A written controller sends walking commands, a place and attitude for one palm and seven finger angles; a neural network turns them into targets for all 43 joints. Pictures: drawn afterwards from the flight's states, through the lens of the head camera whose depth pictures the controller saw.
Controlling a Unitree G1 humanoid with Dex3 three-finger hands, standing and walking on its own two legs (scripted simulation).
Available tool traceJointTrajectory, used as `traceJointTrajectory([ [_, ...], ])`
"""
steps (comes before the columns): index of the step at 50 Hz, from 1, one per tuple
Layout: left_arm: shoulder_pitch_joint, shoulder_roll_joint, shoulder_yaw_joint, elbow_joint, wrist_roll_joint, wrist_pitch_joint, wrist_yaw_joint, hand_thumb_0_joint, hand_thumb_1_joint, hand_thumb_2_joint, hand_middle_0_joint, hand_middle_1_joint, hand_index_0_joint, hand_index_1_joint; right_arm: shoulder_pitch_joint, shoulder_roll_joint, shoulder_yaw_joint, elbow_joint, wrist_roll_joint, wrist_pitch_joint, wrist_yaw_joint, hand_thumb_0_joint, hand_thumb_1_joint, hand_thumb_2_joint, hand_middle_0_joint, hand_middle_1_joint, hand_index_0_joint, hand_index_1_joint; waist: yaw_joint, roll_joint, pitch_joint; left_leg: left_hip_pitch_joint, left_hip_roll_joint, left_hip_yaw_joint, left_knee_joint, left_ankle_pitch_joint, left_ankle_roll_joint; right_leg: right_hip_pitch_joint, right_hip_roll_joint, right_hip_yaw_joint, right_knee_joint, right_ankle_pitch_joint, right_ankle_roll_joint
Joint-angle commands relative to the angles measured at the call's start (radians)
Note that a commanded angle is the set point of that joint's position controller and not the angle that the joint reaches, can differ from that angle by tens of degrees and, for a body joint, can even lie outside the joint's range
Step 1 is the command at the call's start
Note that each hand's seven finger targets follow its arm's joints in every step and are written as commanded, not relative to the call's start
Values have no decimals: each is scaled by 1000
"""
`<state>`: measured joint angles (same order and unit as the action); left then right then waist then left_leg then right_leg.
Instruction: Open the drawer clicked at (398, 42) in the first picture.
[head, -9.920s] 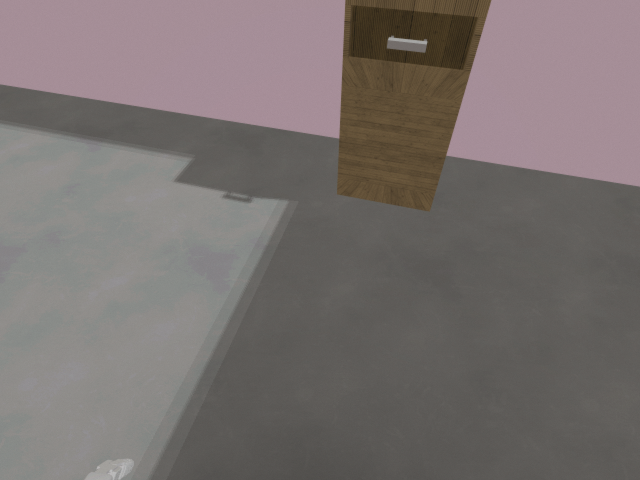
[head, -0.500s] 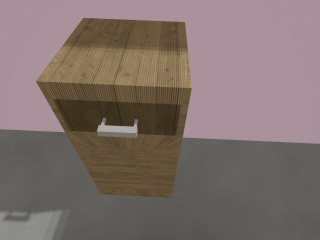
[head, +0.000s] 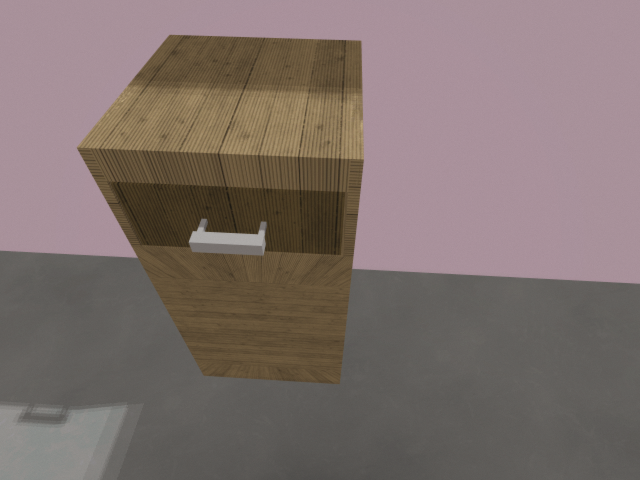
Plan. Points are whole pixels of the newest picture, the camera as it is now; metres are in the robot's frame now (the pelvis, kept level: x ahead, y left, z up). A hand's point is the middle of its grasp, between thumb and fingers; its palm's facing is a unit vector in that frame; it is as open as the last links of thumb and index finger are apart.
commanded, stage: come to a stop and stand still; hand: left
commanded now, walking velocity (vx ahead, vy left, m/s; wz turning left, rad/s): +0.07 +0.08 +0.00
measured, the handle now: (230, 234) +0.51 +0.20 -0.03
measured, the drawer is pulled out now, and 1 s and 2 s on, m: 0.00 0.00 0.00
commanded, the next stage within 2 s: look again from close up in 1.96 s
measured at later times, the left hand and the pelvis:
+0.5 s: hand out of the picture +0.05 +0.26 -0.19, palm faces +0.04 -0.98 -0.21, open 7.4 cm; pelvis +0.03 +0.08 -0.01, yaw -1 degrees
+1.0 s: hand out of the picture -0.01 +0.28 -0.19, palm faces -0.02 -0.98 -0.17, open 7.4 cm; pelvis -0.01 +0.12 -0.01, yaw -3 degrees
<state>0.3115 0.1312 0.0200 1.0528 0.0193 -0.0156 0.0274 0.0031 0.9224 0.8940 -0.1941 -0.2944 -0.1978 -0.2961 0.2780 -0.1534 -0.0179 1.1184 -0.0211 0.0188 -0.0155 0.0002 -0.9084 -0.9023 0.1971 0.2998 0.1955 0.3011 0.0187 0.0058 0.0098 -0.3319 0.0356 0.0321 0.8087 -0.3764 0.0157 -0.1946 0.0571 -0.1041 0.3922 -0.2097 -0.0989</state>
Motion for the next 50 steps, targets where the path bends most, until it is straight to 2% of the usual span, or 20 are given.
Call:
traceJointTrajectory([
  [1, 99, 123, 29, -20, 2, -21, 4, 0, 900, 900, -200, -300, -200, -300, 38, -41, -9, -44, -3, -13, 7, 0, -900, -900, 200, 300, 200, 300, 15, -56, 88, -135, 19, -9, -2, 30, -11, 22, -313, 348, -285, -256, -65],
  [5, 120, 117, 29, -2, 5, -23, 1, 0, 900, 900, -200, -300, -200, -300, 34, -25, -1, -52, 3, -23, 4, 0, -900, -900, 200, 300, 200, 300, 22, -77, 49, -62, 10, 3, -136, 7, -10, 36, -308, 313, -246, -136, -91],
  [8, 114, 105, 22, 19, 0, -21, -1, 0, 900, 900, -200, -300, -200, -300, 80, -7, 9, -33, 6, -30, -4, 0, -900, -900, 200, 300, 200, 300, -1, -91, 31, 74, -1, 7, -291, 85, -8, -19, -253, 246, -192, -107, -57],
  [9, 80, 209, -11, -43, 16, -39, 14, 0, 900, 900, -200, -300, -200, -300, 46, -123, -13, -141, -11, -13, 8, 0, -900, -900, 200, 300, 200, 300, -82, 55, 168, 75, -48, -88, -220, 71, -10, -140, -243, 325, -161, -207, -15],
  [10, 50, 162, 9, -35, 7, -37, 21, 0, 900, 900, -200, -300, -200, -300, 91, -83, -9, -150, -16, -28, -5, 0, -900, -900, 200, 300, 200, 300, -81, 126, 11, 95, 11, -51, -248, 78, -11, -139, -309, 287, -104, -270, -21],
  [11, 53, 153, 4, -53, 2, -42, 25, 0, 900, 900, -200, -300, -200, -300, 115, -60, 1, -154, -12, -35, -9, 0, -900, -900, 200, 300, 200, 300, -68, 114, -88, 129, -10, -80, -267, 138, -1, -48, -264, 271, -67, -129, -23],
  [13, 88, 115, 6, -40, 1, -45, 25, 0, 900, 900, -200, -300, -200, -300, 119, -71, 7, -167, -7, -43, -21, 0, -900, -900, 200, 300, 200, 300, -42, -64, -60, 81, 14, -96, -274, 171, 13, -17, -231, 244, -58, -28, -5],
  [15, 95, 102, -3, -29, 2, -30, 24, 0, 900, 900, -200, -300, -200, -300, 124, -75, 15, -162, 1, -55, -23, 0, -900, -900, 200, 300, 200, 300, -40, -25, -21, 82, 32, -107, -332, 305, 25, 19, -184, 156, 45, 175, 20],
  [16, 117, 99, -4, -28, 2, -23, 25, 0, 900, 900, -200, -300, -200, -300, 120, -88, 14, -157, 5, -58, -28, 0, -900, -900, 200, 300, 200, 300, -21, 1, 2, 79, 47, -121, -327, 418, 33, 22, -167, 131, 81, 222, 35],
  [17, 139, 95, -4, -27, 0, -17, 27, 0, 900, 900, -200, -300, -200, -300, 121, -99, 12, -154, 6, -60, -33, 0, -900, -900, 200, 300, 200, 300, -13, 21, 2, 87, 57, -121, -317, 513, 36, 28, -161, 118, 97, 238, 41],
  [19, 155, 95, -8, -36, -1, -7, 32, 0, 900, 900, -200, -300, -200, -300, 134, -110, 14, -149, 5, -58, -35, 0, -900, -900, 200, 300, 200, 300, -7, 3, -8, 103, 67, -116, -304, 638, 38, 52, -151, 109, 119, 256, 47],
  [24, 122, 105, -2, -74, -6, 15, 37, 0, 900, 900, -200, -300, -200, -300, 124, -134, 7, -144, 3, -50, -37, 0, -900, -900, 200, 300, 200, 300, -6, 54, 24, 120, 80, -133, -343, 763, 39, 41, -135, 84, 143, 153, 67],
  [26, 107, 111, 0, -83, -10, 21, 38, 0, 900, 900, -200, -300, -200, -300, 112, -141, 5, -142, 2, -47, -37, 0, -900, -900, 200, 300, 200, 300, -5, 47, 39, 125, 83, -136, -364, 746, 36, 31, -130, 84, 136, 109, 74],
  [28, 87, 117, 0, -90, -12, 26, 36, 0, 900, 900, -200, -300, -200, -300, 98, -144, 4, -144, 2, -44, -36, 0, -900, -900, 200, 300, 200, 300, -4, 18, 62, 104, 81, -142, -396, 647, 32, 28, -131, 86, 124, 81, 80],
  [32, 65, 119, 0, -100, -12, 36, 34, 0, 900, 900, -200, -300, -200, -300, 91, -150, 3, -139, 1, -43, -35, 0, -900, -900, 200, 300, 200, 300, -4, 42, 70, 120, 92, -166, -451, 579, 14, 4, -124, 92, 118, 7, 89],
  [34, 59, 121, 0, -100, -10, 36, 32, 0, 900, 900, -200, -300, -200, -300, 93, -149, 1, -134, 3, -43, -35, 0, -900, -900, 200, 300, 200, 300, -7, 8, 60, 124, 91, -163, -457, 565, 11, 14, -126, 96, 109, 30, 87],
  [39, 62, 115, -3, -89, -9, 37, 31, 0, 900, 900, -200, -300, -200, -300, 92, -144, -1, -115, 5, -40, -33, 0, -900, -900, 200, 300, 200, 300, -9, 22, 59, 137, 91, -168, -498, 456, -2, 7, -130, 105, 94, 17, 90],
  [45, 80, 93, -5, -54, -5, 37, 30, 0, 900, 900, -200, -300, -200, -300, 102, -128, -4, -83, 9, -36, -32, 0, -900, -900, 200, 300, 200, 300, -13, 23, 103, 94, 100, -193, -579, 218, -15, -9, -134, 110, 81, 3, 95],
  [47, 98, 86, -9, -39, -3, 33, 28, 0, 900, 900, -200, -300, -200, -300, 100, -120, -3, -73, 11, -35, -29, 0, -900, -900, 200, 300, 200, 300, -10, 7, 113, 69, 97, -196, -595, 115, -2, -3, -142, 119, 58, 9, 94],
  [50, 114, 73, -10, -20, -1, 27, 28, 0, 900, 900, -200, -300, -200, -300, 108, -112, -4, -57, 12, -35, -27, 0, -900, -900, 200, 300, 200, 300, -14, 3, 107, 73, 89, -188, -604, 75, 1, -2, -145, 122, 46, 28, 93],
])
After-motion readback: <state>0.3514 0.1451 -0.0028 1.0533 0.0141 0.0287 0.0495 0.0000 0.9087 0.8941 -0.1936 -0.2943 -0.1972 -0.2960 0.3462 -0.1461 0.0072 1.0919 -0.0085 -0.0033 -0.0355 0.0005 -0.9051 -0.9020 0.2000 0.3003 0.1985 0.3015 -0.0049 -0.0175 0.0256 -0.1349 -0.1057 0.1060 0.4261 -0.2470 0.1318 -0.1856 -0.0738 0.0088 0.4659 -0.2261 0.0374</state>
